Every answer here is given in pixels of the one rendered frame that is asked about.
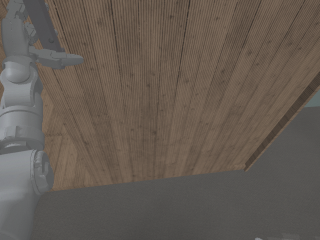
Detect left robot hand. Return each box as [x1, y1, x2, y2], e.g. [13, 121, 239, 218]
[1, 0, 84, 69]

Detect handle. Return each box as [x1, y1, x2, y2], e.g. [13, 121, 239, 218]
[22, 0, 66, 70]

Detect left robot forearm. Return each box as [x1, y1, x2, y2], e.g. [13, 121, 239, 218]
[0, 55, 45, 155]

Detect left robot upper arm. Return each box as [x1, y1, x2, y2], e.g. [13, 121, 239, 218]
[0, 149, 54, 240]

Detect wardrobe door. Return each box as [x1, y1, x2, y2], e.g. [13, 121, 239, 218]
[229, 32, 320, 166]
[0, 0, 320, 186]

